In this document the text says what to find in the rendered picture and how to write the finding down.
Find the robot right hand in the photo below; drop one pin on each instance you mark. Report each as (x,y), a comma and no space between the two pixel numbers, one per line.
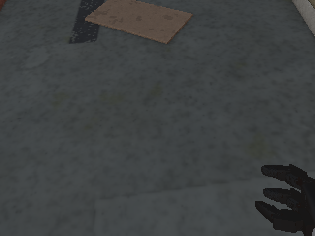
(302,215)

